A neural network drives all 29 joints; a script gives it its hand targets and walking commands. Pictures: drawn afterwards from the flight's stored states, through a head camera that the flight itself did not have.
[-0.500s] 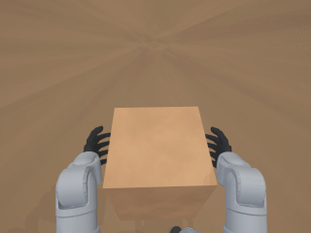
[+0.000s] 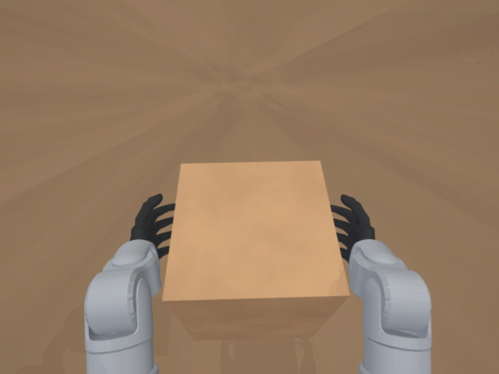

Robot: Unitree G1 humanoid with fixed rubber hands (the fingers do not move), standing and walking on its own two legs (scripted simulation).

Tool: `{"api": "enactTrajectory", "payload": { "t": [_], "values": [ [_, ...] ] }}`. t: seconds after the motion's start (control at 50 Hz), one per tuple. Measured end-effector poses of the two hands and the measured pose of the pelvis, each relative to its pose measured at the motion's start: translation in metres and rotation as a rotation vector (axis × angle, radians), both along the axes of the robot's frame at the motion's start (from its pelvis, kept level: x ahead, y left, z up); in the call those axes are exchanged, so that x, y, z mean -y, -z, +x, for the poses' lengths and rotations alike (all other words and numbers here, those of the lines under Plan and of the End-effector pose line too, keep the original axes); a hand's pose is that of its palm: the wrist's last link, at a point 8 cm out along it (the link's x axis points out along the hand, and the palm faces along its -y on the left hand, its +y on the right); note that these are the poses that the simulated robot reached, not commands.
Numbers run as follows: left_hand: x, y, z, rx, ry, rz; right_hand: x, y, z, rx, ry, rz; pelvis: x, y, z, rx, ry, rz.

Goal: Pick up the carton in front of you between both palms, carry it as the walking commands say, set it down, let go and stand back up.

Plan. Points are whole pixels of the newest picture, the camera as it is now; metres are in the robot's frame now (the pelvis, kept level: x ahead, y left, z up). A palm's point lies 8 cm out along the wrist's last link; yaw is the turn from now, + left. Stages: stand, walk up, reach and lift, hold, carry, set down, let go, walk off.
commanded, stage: carry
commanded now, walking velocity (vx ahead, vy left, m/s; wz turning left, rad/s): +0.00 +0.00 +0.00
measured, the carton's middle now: (252, 258) +0.29 +0.00 +0.02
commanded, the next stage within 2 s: hold in 1.82 s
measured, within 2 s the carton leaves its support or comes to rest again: neither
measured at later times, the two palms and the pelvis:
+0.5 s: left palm (170, 198) +0.37 +0.13 +0.08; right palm (346, 202) +0.36 -0.16 +0.07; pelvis +0.11 -0.01 +0.01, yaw -1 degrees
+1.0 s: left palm (181, 217) +0.36 +0.12 +0.03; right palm (349, 222) +0.35 -0.18 +0.03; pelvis +0.07 -0.02 +0.00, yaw -2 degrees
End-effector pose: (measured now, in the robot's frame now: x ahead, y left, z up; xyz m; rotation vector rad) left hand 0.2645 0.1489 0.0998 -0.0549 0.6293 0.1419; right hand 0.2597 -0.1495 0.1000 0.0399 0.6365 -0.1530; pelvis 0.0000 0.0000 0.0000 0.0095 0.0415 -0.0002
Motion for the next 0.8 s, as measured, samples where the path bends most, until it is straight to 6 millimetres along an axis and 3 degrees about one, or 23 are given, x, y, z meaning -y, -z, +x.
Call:
{"api": "enactTrajectory", "payload": {
  "t": [0.12, 0.34, 0.54, 0.8],
  "values": [
    [-0.008, 0.015, 0.044, -0.092, -0.008, -0.032, -0.008, 0.007, 0.046, -0.092, 0.002, -0.018, -0.006, -0.006, 0.037, -0.013, 0.018, 0.004],
    [0.004, 0.007, 0.099, -0.070, 0.008, 0.005, 0.004, 0.009, 0.095, -0.070, 0.008, 0.008, 0.000, -0.005, 0.093, -0.037, 0.020, 0.006],
    [0.016, 0.028, 0.109, -0.102, 0.034, 0.035, 0.016, 0.031, 0.103, -0.103, 0.002, -0.010, 0.010, -0.006, 0.108, -0.035, 0.021, 0.005],
    [0.024, 0.055, 0.100, -0.076, 0.059, 0.075, 0.024, 0.058, 0.095, -0.078, -0.025, -0.051, 0.019, 0.001, 0.096, -0.018, 0.027, 0.008]
  ]
}}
